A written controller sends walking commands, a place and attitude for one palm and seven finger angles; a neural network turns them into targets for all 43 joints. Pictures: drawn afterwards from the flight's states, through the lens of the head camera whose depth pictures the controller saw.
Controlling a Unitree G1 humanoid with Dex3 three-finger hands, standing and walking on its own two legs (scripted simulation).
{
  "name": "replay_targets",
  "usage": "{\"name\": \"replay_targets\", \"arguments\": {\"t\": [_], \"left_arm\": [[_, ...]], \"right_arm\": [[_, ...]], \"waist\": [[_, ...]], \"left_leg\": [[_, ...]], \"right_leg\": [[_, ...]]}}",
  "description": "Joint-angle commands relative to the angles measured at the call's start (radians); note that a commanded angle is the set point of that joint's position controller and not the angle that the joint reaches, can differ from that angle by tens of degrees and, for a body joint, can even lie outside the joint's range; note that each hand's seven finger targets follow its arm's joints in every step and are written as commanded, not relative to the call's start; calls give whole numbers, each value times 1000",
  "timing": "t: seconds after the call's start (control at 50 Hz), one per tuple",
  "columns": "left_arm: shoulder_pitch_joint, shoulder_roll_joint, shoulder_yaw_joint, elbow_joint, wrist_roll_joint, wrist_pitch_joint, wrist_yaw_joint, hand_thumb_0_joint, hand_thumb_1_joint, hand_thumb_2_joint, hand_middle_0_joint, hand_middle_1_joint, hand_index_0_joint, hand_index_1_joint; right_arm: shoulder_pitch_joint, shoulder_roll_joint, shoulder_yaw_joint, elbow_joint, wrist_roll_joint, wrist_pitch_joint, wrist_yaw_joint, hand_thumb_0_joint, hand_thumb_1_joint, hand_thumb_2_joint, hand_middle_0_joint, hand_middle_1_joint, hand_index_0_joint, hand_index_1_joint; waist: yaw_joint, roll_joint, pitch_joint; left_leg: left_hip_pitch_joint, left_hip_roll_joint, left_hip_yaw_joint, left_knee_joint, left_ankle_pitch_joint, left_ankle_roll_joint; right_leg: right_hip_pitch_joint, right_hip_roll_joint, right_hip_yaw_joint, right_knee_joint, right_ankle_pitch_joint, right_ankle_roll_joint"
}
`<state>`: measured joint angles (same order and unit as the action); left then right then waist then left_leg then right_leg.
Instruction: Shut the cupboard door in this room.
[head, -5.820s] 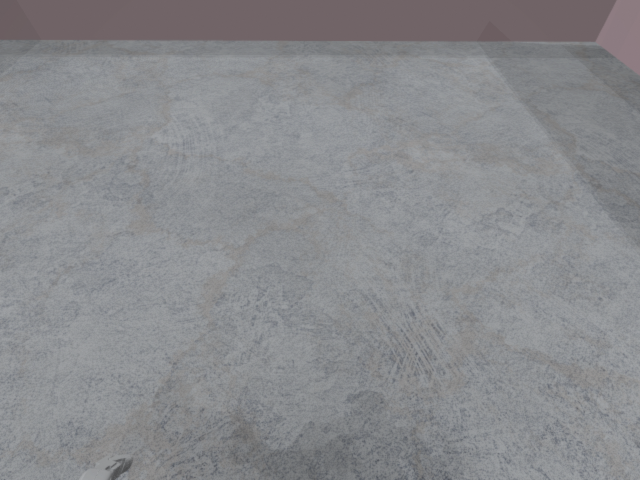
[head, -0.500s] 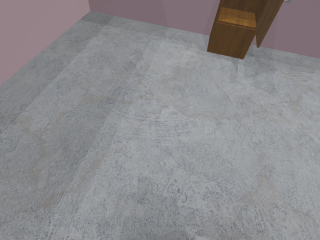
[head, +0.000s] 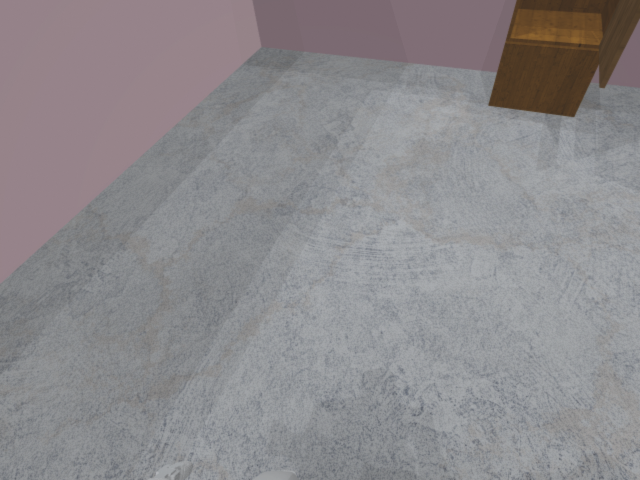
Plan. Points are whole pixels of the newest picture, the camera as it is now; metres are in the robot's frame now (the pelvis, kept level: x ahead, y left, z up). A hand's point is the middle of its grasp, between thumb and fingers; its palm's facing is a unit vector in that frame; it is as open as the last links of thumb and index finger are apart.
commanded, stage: turn or walk to find it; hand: left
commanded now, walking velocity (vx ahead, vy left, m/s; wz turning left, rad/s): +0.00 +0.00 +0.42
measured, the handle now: out of the picture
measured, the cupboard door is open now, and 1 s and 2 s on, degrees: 89 89 89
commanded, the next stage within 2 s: none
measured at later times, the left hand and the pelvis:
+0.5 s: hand out of the picture -0.06 +0.25 -0.19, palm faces +0.29 -0.92 -0.25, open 7.3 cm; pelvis -0.01 +0.05 -0.01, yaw +13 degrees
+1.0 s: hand out of the picture +0.01 +0.22 -0.14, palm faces +0.40 -0.87 -0.29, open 7.3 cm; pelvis -0.01 -0.01 +0.00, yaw +25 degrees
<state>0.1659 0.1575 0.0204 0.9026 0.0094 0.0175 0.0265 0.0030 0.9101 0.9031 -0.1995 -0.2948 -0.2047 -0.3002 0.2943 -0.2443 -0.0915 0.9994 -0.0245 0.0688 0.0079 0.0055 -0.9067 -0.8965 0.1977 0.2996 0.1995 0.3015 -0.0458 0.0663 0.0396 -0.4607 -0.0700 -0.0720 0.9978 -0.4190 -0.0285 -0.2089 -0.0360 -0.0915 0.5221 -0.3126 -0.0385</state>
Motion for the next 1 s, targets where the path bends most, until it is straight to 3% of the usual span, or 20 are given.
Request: {"name": "replay_targets", "arguments": {"t": [0.0, 0.14, 0.26, 0.3, 0.34, 0.36, 0.38, 0.4, 0.42, 0.44, 0.48, 0.54, 0.74, 0.84, 0.86, 0.88, 0.9, 0.92, 0.94, 0.98], "left_arm": [[-7, 169, 43, -63, 0, -36, 7, 0, 900, 900, -200, -300, -200, -300], [109, 192, 56, -18, 11, -35, 10, 0, 900, 900, -200, -300, -200, -300], [160, 230, 68, 18, 23, -24, 7, 0, 900, 900, -200, -300, -200, -300], [159, 251, 75, 20, 24, -20, 7, 0, 900, 900, -200, -300, -200, -300], [135, 256, 77, 25, 15, -16, 5, 0, 900, 900, -200, -300, -200, -300], [129, 243, 73, 24, 6, -11, 2, 0, 900, 900, -200, -300, -200, -300], [152, 190, 66, -1, -2, -5, -1, 0, 900, 900, -200, -300, -200, -300], [118, 141, 43, -32, 2, 2, 0, 0, 900, 900, -200, -300, -200, -300], [79, 168, 46, -35, 7, 12, 5, 0, 900, 900, -200, -300, -200, -300], [45, 157, 50, -21, 10, 19, 6, 0, 900, 900, -200, -300, -200, -300], [41, 174, 58, -6, 9, 16, -6, 0, 900, 900, -200, -300, -200, -300], [78, 171, 58, 12, 6, 17, -12, 0, 900, 900, -200, -300, -200, -300], [-25, 142, 50, -57, 2, 15, -6, 0, 900, 900, -200, -300, -200, -300], [67, 145, 52, -42, -6, -7, -2, 0, 900, 900, -200, -300, -200, -300], [103, 180, 58, -34, -2, -17, 1, 0, 900, 900, -200, -300, -200, -300], [140, 262, 74, -31, 15, -30, 10, 0, 900, 900, -200, -300, -200, -300], [136, 318, 80, -41, 15, -29, 10, 0, 900, 900, -200, -300, -200, -300], [112, 294, 71, -52, 9, -22, 11, 0, 900, 900, -200, -300, -200, -300], [42, 249, 73, -63, 7, -29, 14, 0, 900, 900, -200, -300, -200, -300], [-34, 198, 54, -80, 4, -25, 11, 0, 900, 900, -200, -300, -200, -300]], "right_arm": [[24, -65, -12, -43, 1, -9, 6, 0, -900, -900, 200, 300, 200, 300], [-79, -64, -2, -63, 1, -4, 2, 0, -900, -900, 200, 300, 200, 300], [-179, -42, 22, -95, 14, -22, 4, 0, -900, -900, 200, 300, 200, 300], [-169, -41, 26, -98, 18, -32, 2, 0, -900, -900, 200, 300, 200, 300], [-113, -56, 25, -84, 15, -42, 1, 0, -900, -900, 200, 300, 200, 300], [-71, -91, 17, -75, 13, -50, 3, 0, -900, -900, 200, 300, 200, 300], [-28, -193, -4, -75, 4, -62, -2, 0, -900, -900, 200, 300, 200, 300], [16, -255, -18, -66, 12, -55, -10, 0, -900, -900, 200, 300, 200, 300], [22, -243, -16, -57, 7, -48, -15, 0, -900, -900, 200, 300, 200, 300], [-9, -205, -6, -55, 5, -54, -25, 0, -900, -900, 200, 300, 200, 300], [-90, -163, 9, -87, 4, -55, -31, 0, -900, -900, 200, 300, 200, 300], [-111, -154, 15, -98, 10, -64, -29, 0, -900, -900, 200, 300, 200, 300], [-56, -157, -5, -102, -2, -54, -22, 0, -900, -900, 200, 300, 200, 300], [-83, -152, -12, -111, 3, -49, -19, 0, -900, -900, 200, 300, 200, 300], [-83, -127, -10, -113, 11, -50, -15, 0, -900, -900, 200, 300, 200, 300], [-59, -58, 0, -127, 19, -51, -9, 0, -900, -900, 200, 300, 200, 300], [-71, -50, -1, -149, 13, -47, -12, 0, -900, -900, 200, 300, 200, 300], [-75, -84, -12, -140, 7, -35, -11, 0, -900, -900, 200, 300, 200, 300], [-55, -87, -15, -111, 1, -20, -6, 0, -900, -900, 200, 300, 200, 300], [-25, -80, -16, -71, -2, -11, 4, 0, -900, -900, 200, 300, 200, 300]], "waist": [[8, -209, 19], [55, -221, 7], [93, -261, -33], [90, -275, -62], [53, -251, -97], [27, -162, -121], [7, 100, -166], [-10, 241, -162], [-20, 120, -143], [-14, 163, -107], [16, 104, -43], [44, 73, -41], [11, 86, -47], [62, 74, -105], [79, 0, -113], [89, -234, -149], [93, -368, -124], [86, -245, -102], [55, -301, -56], [18, -220, 22]], "left_leg": [[-112, 70, 6, 219, 93, -35], [-122, 110, 36, 131, 54, -59], [1, 105, 119, -177, -33, -41], [76, 94, 143, -288, -19, -26], [206, 86, 164, -486, 149, -13], [343, 110, 134, -608, 306, 0], [514, 328, -139, -638, 601, 87], [531, 487, -293, -627, 966, 208], [464, 496, -223, -613, 888, 251], [424, 422, -195, -630, 856, 222], [368, 349, -131, -631, 782, 188], [355, 295, -77, -655, 751, 162], [321, 299, -221, -654, 583, 206], [215, 241, -234, -551, 575, 156], [121, 194, -203, -490, 442, 108], [-50, 75, -69, -302, 134, 33], [-125, 0, 7, -93, -179, -5], [-90, 37, -31, 63, -159, 1], [-93, 61, -54, 143, -101, 0], [-98, 84, -14, 230, 20, -13]], "right_leg": [[29, -232, 130, -236, 319, -47], [114, -288, 103, -205, 401, -91], [155, -311, 58, -119, 578, -108], [154, -321, 45, -73, 614, -101], [122, -296, -15, 14, 571, -44], [37, -264, -56, 124, 469, 5], [-189, -150, -108, 319, 98, 79], [-328, -80, -47, 470, -373, 116], [-299, -94, 22, 560, -353, 100], [-321, -99, 55, 580, -286, 103], [-336, -95, 65, 622, -167, 110], [-311, -81, 61, 622, -81, 124], [-238, -35, 64, 339, -137, 126], [16, 3, 42, -18, 51, 105], [144, -42, 79, -143, 148, 97], [291, -272, 294, -224, 209, 34], [216, -455, 441, -229, 364, -80], [95, -447, 372, -232, 309, -123], [12, -391, 335, -273, 181, -106], [-32, -296, 208, -261, 146, -60]]}}
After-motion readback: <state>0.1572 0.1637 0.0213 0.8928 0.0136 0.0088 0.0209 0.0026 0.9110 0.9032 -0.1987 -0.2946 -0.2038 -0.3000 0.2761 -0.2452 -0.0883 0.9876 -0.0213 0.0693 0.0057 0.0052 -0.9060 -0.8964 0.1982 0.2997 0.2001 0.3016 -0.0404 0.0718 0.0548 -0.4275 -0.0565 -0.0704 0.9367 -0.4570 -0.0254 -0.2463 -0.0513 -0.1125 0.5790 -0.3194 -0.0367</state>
